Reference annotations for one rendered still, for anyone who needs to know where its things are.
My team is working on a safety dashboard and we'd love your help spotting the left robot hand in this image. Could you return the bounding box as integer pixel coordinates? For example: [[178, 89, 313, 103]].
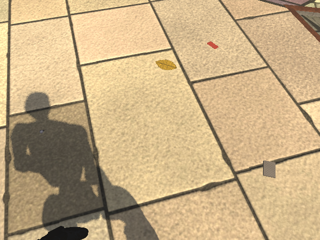
[[37, 226, 89, 240]]

